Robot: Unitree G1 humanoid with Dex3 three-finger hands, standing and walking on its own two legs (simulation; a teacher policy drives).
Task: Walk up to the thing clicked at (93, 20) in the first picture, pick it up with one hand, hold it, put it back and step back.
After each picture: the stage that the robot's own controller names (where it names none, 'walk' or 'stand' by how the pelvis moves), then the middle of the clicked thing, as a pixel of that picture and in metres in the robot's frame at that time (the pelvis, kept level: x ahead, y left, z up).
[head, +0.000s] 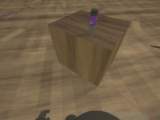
stand; (92, 23) +0.92 +0.04 +0.14
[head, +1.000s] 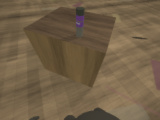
walk; (79, 23) +0.80 +0.14 +0.14
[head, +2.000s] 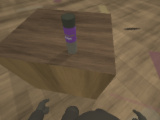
stand; (70, 36) +0.49 +0.18 +0.18
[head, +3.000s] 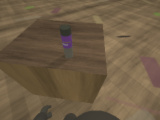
stand; (67, 43) +0.51 +0.21 +0.14
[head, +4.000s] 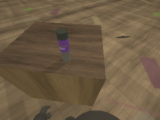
stand; (64, 47) +0.48 +0.22 +0.14
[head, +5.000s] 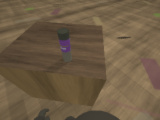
stand; (65, 47) +0.48 +0.21 +0.14
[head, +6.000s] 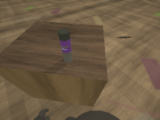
stand; (66, 47) +0.47 +0.21 +0.13
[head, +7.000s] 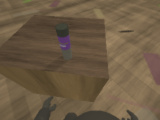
rise first; (65, 44) +0.47 +0.21 +0.14
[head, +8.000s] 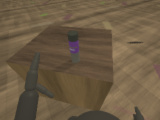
rise first; (74, 48) +0.49 +0.19 +0.14
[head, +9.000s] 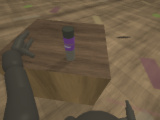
go down; (69, 45) +0.50 +0.16 +0.14
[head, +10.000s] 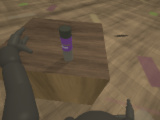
go down; (67, 45) +0.48 +0.17 +0.15
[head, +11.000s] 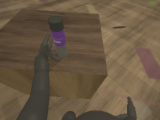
close in; (59, 40) +0.48 +0.19 +0.17
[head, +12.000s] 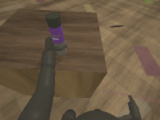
lift; (58, 37) +0.50 +0.19 +0.18
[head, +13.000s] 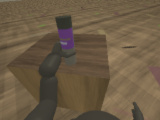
lift; (67, 43) +0.35 +0.15 +0.31
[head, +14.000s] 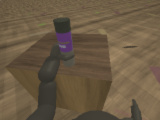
hold; (66, 45) +0.34 +0.16 +0.30
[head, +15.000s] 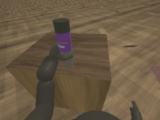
hold; (65, 45) +0.34 +0.17 +0.30
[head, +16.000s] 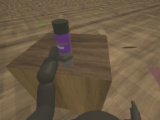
hold; (64, 46) +0.33 +0.17 +0.29
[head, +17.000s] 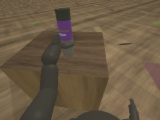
crouch; (66, 35) +0.41 +0.16 +0.32
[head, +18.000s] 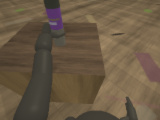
lower; (56, 24) +0.50 +0.19 +0.30
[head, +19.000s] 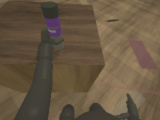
lower; (55, 30) +0.52 +0.19 +0.19
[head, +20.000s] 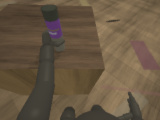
lower; (55, 32) +0.52 +0.18 +0.19
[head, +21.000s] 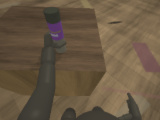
lower; (57, 34) +0.51 +0.18 +0.19
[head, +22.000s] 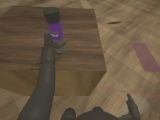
lower; (57, 34) +0.51 +0.18 +0.19
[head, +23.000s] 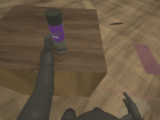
open; (58, 35) +0.50 +0.18 +0.18
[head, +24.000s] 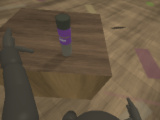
sink last; (65, 38) +0.49 +0.16 +0.18
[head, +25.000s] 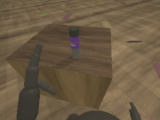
sink last; (75, 44) +0.53 +0.18 +0.15
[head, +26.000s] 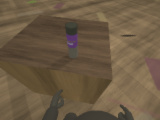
stand; (72, 42) +0.50 +0.17 +0.15
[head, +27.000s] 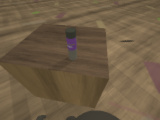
stand; (72, 45) +0.52 +0.19 +0.14
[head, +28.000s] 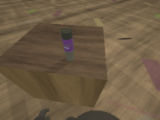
stand; (68, 46) +0.50 +0.20 +0.14
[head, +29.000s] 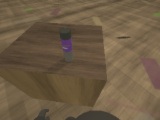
stand; (67, 46) +0.49 +0.20 +0.14
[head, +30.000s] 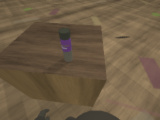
stand; (66, 46) +0.49 +0.21 +0.14
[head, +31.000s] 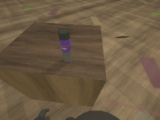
stand; (66, 47) +0.48 +0.21 +0.14
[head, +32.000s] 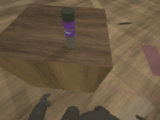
walk; (69, 31) +0.54 +0.18 +0.16
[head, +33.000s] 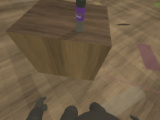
walk; (80, 16) +0.77 +0.17 +0.15
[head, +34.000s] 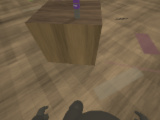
stand; (76, 6) +1.09 +0.28 +0.16
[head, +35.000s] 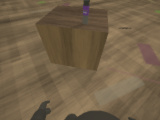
stand; (85, 13) +1.11 +0.15 +0.14
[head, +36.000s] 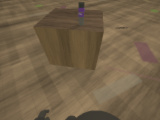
stand; (81, 14) +1.14 +0.19 +0.13
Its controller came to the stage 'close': yes
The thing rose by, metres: 0.21
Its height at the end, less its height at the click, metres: +0.00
